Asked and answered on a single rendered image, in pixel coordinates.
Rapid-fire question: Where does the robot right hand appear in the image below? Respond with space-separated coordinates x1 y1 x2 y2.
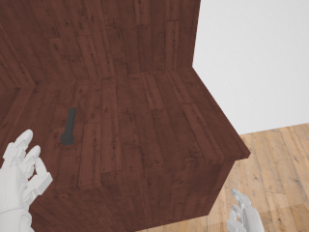
226 188 265 232

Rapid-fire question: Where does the left robot forearm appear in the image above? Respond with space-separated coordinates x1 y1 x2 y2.
0 208 35 232

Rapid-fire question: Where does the robot left hand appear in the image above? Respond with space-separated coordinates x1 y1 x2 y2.
0 130 53 214

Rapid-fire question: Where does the counter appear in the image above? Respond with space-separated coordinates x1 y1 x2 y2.
0 0 251 232

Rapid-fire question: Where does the tap lever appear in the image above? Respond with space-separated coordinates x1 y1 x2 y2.
60 107 76 146

